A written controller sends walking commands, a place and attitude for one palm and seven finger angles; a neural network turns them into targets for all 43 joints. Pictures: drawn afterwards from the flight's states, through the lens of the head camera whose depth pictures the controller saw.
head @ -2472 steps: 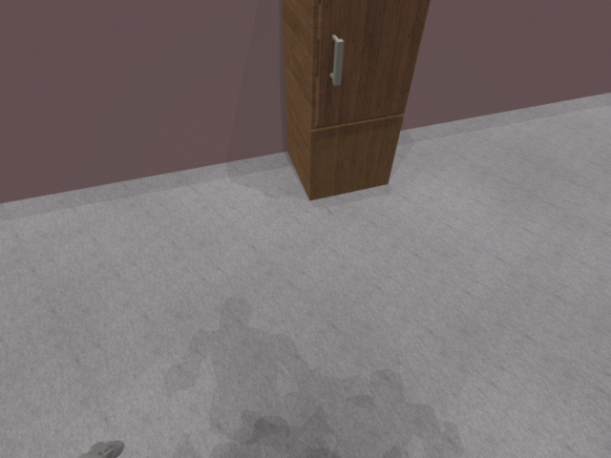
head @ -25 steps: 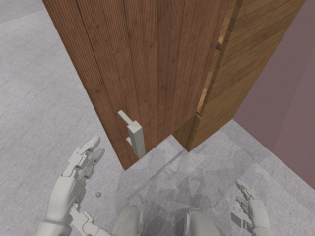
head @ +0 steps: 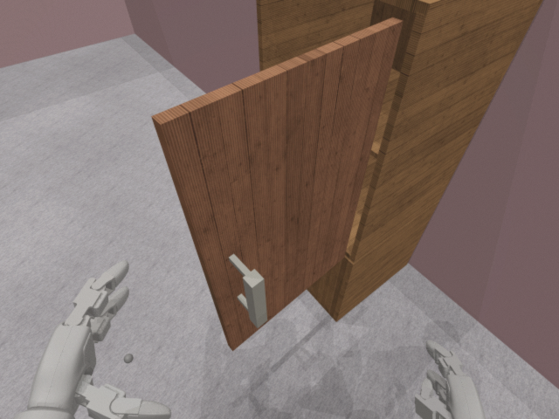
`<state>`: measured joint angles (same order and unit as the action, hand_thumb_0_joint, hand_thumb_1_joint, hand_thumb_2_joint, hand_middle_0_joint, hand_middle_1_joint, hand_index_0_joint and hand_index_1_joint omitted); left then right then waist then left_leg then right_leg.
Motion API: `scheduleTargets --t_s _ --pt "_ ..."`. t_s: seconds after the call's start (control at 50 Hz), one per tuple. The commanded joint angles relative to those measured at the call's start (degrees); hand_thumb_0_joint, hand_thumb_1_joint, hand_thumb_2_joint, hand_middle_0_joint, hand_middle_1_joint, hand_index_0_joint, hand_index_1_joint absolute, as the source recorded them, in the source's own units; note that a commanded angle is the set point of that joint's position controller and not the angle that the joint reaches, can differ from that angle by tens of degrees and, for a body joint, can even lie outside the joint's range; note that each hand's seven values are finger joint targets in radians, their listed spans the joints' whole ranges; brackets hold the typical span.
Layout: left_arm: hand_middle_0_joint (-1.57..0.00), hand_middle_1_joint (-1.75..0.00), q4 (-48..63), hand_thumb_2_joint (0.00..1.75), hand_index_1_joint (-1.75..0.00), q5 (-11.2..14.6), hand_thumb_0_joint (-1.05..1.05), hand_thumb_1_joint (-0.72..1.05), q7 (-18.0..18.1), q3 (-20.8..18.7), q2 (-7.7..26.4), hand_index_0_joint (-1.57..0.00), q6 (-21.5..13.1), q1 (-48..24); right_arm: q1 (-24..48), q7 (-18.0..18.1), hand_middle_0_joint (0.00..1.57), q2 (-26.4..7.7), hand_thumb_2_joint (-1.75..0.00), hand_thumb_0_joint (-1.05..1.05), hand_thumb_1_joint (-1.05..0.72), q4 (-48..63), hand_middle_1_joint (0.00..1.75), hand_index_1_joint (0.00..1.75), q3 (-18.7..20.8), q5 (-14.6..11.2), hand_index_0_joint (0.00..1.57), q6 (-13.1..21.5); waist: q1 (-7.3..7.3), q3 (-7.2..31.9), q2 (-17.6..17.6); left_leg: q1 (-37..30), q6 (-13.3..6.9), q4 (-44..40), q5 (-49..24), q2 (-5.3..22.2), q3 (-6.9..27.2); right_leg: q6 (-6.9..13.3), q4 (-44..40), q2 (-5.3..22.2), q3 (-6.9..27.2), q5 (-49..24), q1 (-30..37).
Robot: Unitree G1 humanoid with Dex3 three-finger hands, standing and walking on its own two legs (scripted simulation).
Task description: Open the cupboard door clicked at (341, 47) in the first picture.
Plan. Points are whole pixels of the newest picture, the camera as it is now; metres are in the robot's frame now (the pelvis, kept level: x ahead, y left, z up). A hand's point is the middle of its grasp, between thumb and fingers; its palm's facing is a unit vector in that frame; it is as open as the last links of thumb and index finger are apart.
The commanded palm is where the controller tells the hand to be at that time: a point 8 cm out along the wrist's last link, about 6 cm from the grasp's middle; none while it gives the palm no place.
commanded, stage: draw the hand back to the body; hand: left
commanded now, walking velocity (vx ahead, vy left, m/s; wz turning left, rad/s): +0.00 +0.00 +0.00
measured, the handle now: (247, 291) +0.32 +0.08 -0.03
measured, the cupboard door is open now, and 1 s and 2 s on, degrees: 94 94 94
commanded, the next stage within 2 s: step back with the hand held close in 0.96 s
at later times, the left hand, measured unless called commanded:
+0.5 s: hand (36, 279) +0.21 +0.26 +0.19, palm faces +0.39 -0.81 -0.44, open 10.0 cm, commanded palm +0.16 +0.30 +0.21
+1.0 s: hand (24, 270) +0.21 +0.26 +0.21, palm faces +0.43 -0.80 -0.42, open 7.4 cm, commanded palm +0.16 +0.29 +0.22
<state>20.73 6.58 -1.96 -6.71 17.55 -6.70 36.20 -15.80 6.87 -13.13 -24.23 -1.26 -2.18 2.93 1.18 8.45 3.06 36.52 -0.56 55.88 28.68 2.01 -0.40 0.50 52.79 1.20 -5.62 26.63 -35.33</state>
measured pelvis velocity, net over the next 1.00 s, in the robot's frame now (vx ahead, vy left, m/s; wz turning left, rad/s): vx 0.02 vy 0.00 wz -0.02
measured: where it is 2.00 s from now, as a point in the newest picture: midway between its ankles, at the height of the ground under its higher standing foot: outside the picture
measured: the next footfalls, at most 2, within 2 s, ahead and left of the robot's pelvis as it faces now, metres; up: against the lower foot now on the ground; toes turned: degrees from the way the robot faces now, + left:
none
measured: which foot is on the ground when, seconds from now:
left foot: down 0.00-1.00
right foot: down 0.00-1.00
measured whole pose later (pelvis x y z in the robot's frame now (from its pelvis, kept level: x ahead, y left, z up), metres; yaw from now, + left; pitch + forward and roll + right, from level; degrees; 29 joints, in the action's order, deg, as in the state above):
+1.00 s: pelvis +0.02 +0.00 +0.06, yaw -1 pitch -4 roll -1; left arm 22.4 2.8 6.4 -18.9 19.0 -4.0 27.1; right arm -11.3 4.8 -13.4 -37.0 -1.2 0.3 6.7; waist 4.0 -1.6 4.1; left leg 3.8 -0.4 23.5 15.5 1.4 -3.0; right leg 0.3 21.6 0.2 -3.6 13.5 -3.9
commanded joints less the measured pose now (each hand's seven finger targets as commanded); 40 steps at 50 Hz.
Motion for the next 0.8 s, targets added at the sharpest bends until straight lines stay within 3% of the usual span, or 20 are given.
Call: scheduleTargets --t_s 0.0,0.06,0.14,0.2,0.22,0.34,0.46,0.5,0.54,0.56,0.6,0.64,0.72,0.76,0.78 --pt "-0.16 -0.30 14.9 0.48 -0.30 -3.9 0.00 -0.08 8.7 -4.4 7.2 -0.16 2.2 -0.1 4.2 1.2 0.20 -5.3 -0.90 0.00 -0.90 8.5 0.30 0.30 1.4 0.7 0.20 2.8 0.20 2.5 -0.6 -9.4 -0.9 -14.7 -15.7 -1.1 1.2 0.5 -13.7 -0.5 2.2 -11.8 9.4" --pt "-0.17 -0.30 14.6 0.52 -0.30 -4.6 0.00 0.02 10.5 -5.2 7.8 -0.17 2.9 -2.4 5.2 1.3 0.20 -5.6 -0.90 0.00 -0.90 7.2 0.30 0.30 0.8 1.0 0.20 3.8 0.32 0.4 -1.5 -12.6 -0.9 -18.0 -16.5 -1.0 1.5 0.4 -16.3 -0.4 1.9 -12.7 12.4" --pt "-0.17 -0.30 15.1 0.58 -0.30 -5.2 0.00 0.17 11.2 -6.9 8.7 -0.17 3.0 -3.8 6.0 0.9 0.20 -5.9 -0.90 0.00 -0.90 5.2 0.30 0.30 0.5 1.1 0.20 5.4 1.15 0.3 0.6 -17.7 -0.7 -21.6 -22.0 -0.8 1.7 0.5 -19.0 -0.3 1.8 -16.3 17.0" --pt "-0.18 -0.30 15.1 0.63 -0.30 -5.1 0.00 0.27 11.1 -7.5 8.1 -0.18 2.7 -4.6 6.5 0.3 0.20 -5.7 -0.90 0.00 -0.90 3.8 0.30 0.30 0.3 1.3 0.20 6.4 1.29 -1.7 -0.6 -20.4 -0.4 -24.3 -26.1 -0.4 2.0 0.3 -20.9 -0.3 1.5 -18.7 19.5" --pt "-0.18 -0.30 15.7 0.64 -0.30 -5.2 0.00 0.31 11.0 -7.9 8.2 -0.18 2.6 -5.1 6.6 0.1 0.20 -5.8 -0.90 0.00 -0.90 3.4 0.30 0.30 0.3 1.3 0.20 6.6 1.37 -1.6 0.6 -21.7 -0.3 -25.0 -27.5 -0.3 1.9 0.2 -21.5 -0.3 1.6 -19.4 20.3" --pt "-0.19 -0.30 14.8 0.74 -0.30 -4.5 0.00 0.51 10.5 -13.4 10.6 -0.19 2.1 -6.4 8.5 -0.9 0.20 -5.7 -0.90 0.00 -0.90 1.0 0.30 0.30 0.5 1.8 0.20 7.2 2.47 -2.4 -0.7 -25.8 0.0 -28.6 -34.1 -0.1 0.9 0.4 -25.6 -0.4 1.7 -25.7 27.0" --pt "-0.19 -0.30 16.0 0.82 -0.30 -3.8 0.00 0.73 10.1 -16.9 11.9 -0.19 1.0 -11.1 9.9 -1.6 0.20 -5.7 -0.90 0.00 -0.90 -0.5 0.30 0.30 0.9 2.0 0.20 7.1 2.50 -4.0 1.1 -28.7 0.0 -31.7 -33.6 -0.2 0.0 0.3 -28.9 -0.6 2.2 -26.5 29.5" --pt "-0.20 -0.30 16.8 0.86 -0.30 -3.8 0.00 0.80 10.2 -18.8 13.0 -0.20 0.5 -12.6 10.1 -1.7 0.20 -5.8 -0.90 0.00 -0.90 -1.0 0.30 0.30 1.1 2.2 0.20 7.1 2.72 -2.9 1.8 -30.0 0.1 -32.4 -34.6 -0.2 0.0 0.4 -29.4 -0.7 2.3 -27.2 30.5" --pt "-0.20 -0.30 15.6 0.88 -0.30 -3.6 0.00 0.87 10.3 -20.7 14.2 -0.20 0.3 -13.2 10.8 -1.8 0.20 -5.8 -0.90 0.00 -0.90 -1.6 0.30 0.30 1.2 2.3 0.20 7.1 3.07 -3.6 1.0 -30.0 -0.1 -32.7 -34.6 -0.4 -0.4 0.5 -30.3 -0.7 2.4 -28.4 31.6" --pt "-0.20 -0.30 16.4 0.90 -0.30 -3.5 0.00 0.90 10.2 -20.7 14.0 -0.20 0.1 -14.0 10.8 -1.8 0.20 -5.7 -0.90 0.00 -0.90 -1.7 0.30 0.30 1.3 2.3 0.20 7.1 2.89 -3.3 1.7 -30.7 -0.1 -32.9 -34.8 -0.4 -0.5 0.4 -30.4 -0.6 2.7 -28.7 31.6" --pt "-0.20 -0.30 12.0 0.90 -0.30 -3.2 0.00 0.90 9.5 -18.1 10.4 -0.20 0.5 -11.9 10.8 -2.3 0.20 -5.8 -0.90 0.00 -0.90 -2.1 0.30 0.30 1.5 2.3 0.20 6.5 2.63 -6.2 -0.9 -30.3 -0.1 -33.9 -33.4 -0.2 -0.5 0.1 -31.2 -0.9 2.2 -27.3 30.6" --pt "-0.20 -0.30 10.9 0.90 -0.30 -3.2 0.00 0.90 9.0 -17.0 9.5 -0.20 0.5 -11.8 11.2 -2.4 0.20 -6.2 -0.90 0.00 -0.90 -2.1 0.30 0.30 1.9 2.2 0.20 6.0 2.57 -7.1 -1.4 -30.2 -0.3 -34.4 -32.1 -0.2 -0.7 0.2 -32.1 -0.9 2.3 -26.5 30.7" --pt "-0.20 -0.30 14.3 0.90 -0.30 -3.4 0.00 0.90 9.4 -19.0 12.3 -0.20 -0.3 -13.8 11.7 -2.3 0.20 -6.0 -0.90 0.00 -0.90 -1.9 0.30 0.30 2.1 2.5 0.20 5.9 2.98 -3.9 0.0 -31.6 -0.6 -34.8 -30.4 -0.8 -1.0 0.2 -32.4 -0.9 2.9 -26.4 32.2" --pt "-0.20 -0.30 14.9 0.90 -0.30 -3.4 0.00 0.90 9.4 -19.2 12.8 -0.20 -0.4 -14.0 12.4 -2.1 0.20 -5.9 -0.90 0.00 -0.90 -1.9 0.30 0.30 2.1 2.4 0.20 6.2 3.05 -4.5 -0.1 -31.4 -0.6 -35.0 -29.5 -0.8 -0.9 0.3 -32.6 -0.8 3.1 -26.1 32.2" --pt "-0.20 -0.30 15.5 0.90 -0.30 -3.5 0.00 0.90 9.5 -19.3 12.9 -0.20 -0.6 -14.3 12.3 -2.0 0.20 -5.9 -0.90 0.00 -0.90 -2.1 0.30 0.30 2.0 2.4 0.20 6.3 3.03 -4.0 1.5 -31.9 -0.6 -34.9 -30.0 -0.8 -1.1 0.3 -32.7 -0.8 3.2 -26.3 32.2"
